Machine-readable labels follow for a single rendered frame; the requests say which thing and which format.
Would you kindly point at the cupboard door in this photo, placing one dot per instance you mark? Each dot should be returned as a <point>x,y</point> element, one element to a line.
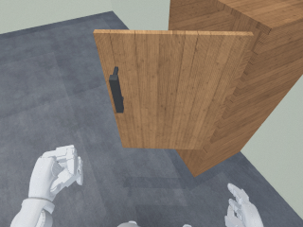
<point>173,82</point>

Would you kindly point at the right robot hand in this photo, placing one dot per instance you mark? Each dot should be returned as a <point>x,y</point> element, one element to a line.
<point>247,212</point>

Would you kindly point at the left robot hand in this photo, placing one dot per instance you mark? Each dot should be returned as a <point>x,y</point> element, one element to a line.
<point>43,183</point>

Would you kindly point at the robot left forearm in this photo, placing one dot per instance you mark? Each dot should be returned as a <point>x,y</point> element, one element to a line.
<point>35,212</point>

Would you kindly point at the handle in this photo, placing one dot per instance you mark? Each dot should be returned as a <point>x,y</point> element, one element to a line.
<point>116,91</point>

